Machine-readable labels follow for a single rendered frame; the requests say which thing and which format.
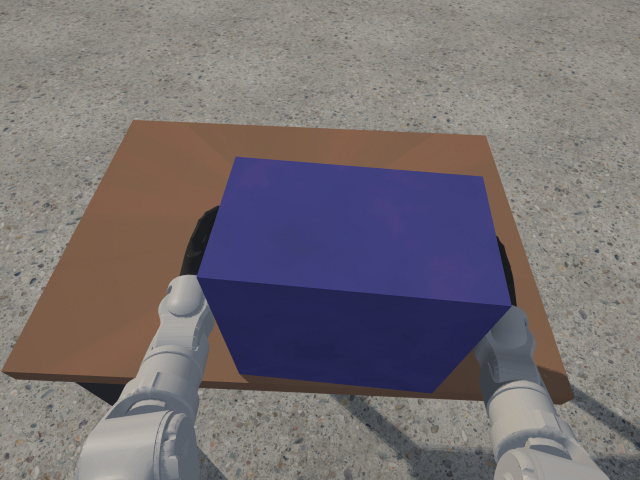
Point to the right robot hand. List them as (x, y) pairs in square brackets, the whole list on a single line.
[(508, 273)]

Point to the table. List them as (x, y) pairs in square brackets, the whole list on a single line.
[(98, 313)]

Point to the left robot hand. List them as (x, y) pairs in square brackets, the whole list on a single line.
[(198, 242)]

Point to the right robot upper arm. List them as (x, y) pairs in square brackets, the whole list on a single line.
[(529, 464)]

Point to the robot left forearm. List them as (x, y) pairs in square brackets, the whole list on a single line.
[(173, 367)]

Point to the carton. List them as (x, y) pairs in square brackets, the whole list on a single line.
[(352, 275)]

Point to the robot right forearm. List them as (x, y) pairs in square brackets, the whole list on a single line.
[(517, 402)]

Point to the left robot upper arm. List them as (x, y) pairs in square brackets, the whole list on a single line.
[(152, 446)]

